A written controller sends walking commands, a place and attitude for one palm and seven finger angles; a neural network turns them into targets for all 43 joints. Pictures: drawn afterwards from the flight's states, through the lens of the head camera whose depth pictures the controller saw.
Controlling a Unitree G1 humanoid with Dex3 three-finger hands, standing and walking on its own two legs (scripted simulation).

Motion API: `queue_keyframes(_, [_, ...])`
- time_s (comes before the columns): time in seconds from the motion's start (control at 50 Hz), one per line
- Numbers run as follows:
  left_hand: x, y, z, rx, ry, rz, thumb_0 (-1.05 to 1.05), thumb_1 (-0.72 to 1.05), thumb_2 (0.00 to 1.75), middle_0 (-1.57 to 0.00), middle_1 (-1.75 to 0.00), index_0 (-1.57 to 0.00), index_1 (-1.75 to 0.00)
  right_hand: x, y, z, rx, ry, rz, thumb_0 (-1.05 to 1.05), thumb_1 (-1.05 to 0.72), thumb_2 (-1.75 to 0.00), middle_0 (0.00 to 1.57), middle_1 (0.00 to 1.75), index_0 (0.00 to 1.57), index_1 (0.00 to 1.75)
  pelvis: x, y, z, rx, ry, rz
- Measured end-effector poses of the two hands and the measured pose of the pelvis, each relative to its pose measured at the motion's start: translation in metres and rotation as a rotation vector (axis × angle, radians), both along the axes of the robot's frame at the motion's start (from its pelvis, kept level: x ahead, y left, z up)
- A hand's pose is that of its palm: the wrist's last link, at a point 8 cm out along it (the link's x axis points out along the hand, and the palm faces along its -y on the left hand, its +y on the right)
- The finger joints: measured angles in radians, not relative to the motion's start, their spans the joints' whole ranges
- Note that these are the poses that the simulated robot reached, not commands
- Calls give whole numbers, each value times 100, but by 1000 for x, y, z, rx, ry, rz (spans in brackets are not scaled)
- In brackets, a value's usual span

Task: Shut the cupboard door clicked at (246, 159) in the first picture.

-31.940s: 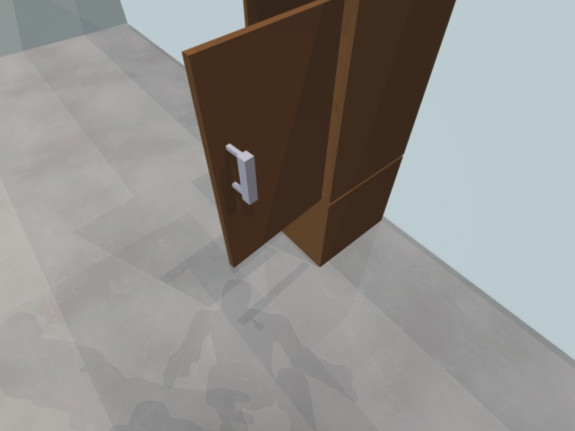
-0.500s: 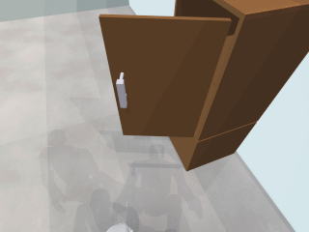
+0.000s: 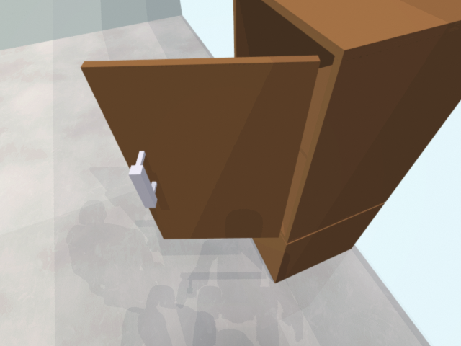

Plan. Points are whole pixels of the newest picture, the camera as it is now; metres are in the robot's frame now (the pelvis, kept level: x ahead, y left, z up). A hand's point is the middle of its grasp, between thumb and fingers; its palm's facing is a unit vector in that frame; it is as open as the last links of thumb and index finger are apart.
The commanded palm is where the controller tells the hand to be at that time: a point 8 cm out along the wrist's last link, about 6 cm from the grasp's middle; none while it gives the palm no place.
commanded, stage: come to a stop and stand still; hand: left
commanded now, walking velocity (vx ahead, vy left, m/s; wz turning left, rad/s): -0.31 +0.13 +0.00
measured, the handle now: (146, 179) +0.43 +0.20 +0.00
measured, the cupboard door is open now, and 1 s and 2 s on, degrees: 67 67 67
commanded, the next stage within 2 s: look again from close up in 0.80 s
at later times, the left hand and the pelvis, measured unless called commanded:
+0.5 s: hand out of the picture +0.01 +0.23 -0.17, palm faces +0.07 -0.97 -0.23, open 7.3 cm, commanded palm none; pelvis -0.02 +0.02 +0.00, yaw +0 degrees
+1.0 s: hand out of the picture -0.02 +0.18 -0.17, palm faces -0.02 -0.98 -0.18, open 7.3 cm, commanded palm none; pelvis -0.03 +0.01 +0.00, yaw +0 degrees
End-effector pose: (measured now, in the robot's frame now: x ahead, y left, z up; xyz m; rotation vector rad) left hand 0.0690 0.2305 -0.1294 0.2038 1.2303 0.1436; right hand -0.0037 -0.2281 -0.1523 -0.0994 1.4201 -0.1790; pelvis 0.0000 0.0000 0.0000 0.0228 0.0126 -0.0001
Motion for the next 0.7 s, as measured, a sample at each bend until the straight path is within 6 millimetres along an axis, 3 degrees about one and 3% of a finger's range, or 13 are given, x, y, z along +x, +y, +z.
queue_keyframes(0.12, [12, -4, 3, -8, -15, 34, 0, 91, 90, -20, -30, -21, -30, 37, -14, 15, -51, -37, 36, 0, -91, -90, 20, 29, 20, 30, 2, 1, 8, 14, 3, 11])
queue_keyframes(0.22, [0, 16, -6, -12, 5, 57, 0, 91, 90, -20, -30, -21, -30, 70, -11, 27, -96, -123, 77, 0, -91, -90, 19, 29, 20, 30, -4, 11, 6, -4, 3, 19])
queue_keyframes(0.28, [-11, 32, -20, -19, 19, 72, 0, 91, 90, -20, -30, -21, -30, 79, -4, 26, -123, -183, 103, 0, -91, -90, 19, 29, 20, 30, -5, 23, -5, -41, -1, 24])
queue_keyframes(0.36, [-30, 47, -23, -13, 59, 93, 1, 91, 90, -20, -30, -21, -30, 78, 11, 33, -128, -193, 139, 0, -91, -90, 19, 29, 20, 30, -11, 26, -2, -30, -13, 16])
queue_keyframes(0.46, [-58, 50, -16, -6, 105, 106, 1, 91, 90, -20, -30, -20, -30, 70, 24, 32, -90, -189, 152, 0, -91, -90, 20, 29, 20, 30, -19, 26, 3, -30, -10, 10])
queue_keyframes(0.6, [-93, 31, -10, 13, 162, 82, 1, 91, 90, -19, -30, -20, -30, 48, 24, 13, -10, -173, 92, 0, -90, -90, 20, 29, 20, 30, -29, 16, 0, -7, -3, -6])
queue_keyframes(0.7, [-105, 9, -5, -20, 184, 64, 1, 91, 90, -20, -30, -20, -30, 20, 15, 13, -9, -129, 51, -1, -92, -90, 20, 29, 20, 30, -30, 12, 6, -12, -10, -4])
